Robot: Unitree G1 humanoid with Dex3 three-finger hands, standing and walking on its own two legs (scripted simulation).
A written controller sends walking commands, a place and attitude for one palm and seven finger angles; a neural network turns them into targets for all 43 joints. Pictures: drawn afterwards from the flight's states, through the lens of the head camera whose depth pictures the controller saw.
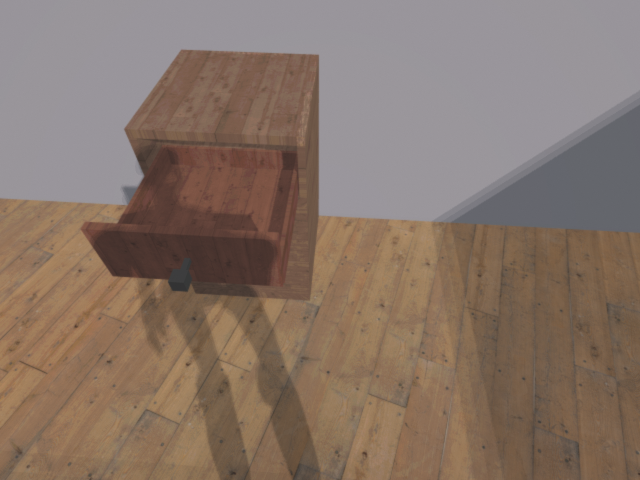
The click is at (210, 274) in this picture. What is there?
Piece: drawer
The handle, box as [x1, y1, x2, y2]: [168, 258, 191, 291]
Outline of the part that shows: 189,258 184,258 182,265 179,269 172,270 168,280 172,290 187,291 191,280 188,271 191,261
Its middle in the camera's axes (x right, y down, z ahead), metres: -0.28 +0.07 +0.78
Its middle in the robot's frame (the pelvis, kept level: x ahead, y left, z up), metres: +0.51 +0.31 -0.17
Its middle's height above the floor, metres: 0.61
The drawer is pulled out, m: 0.30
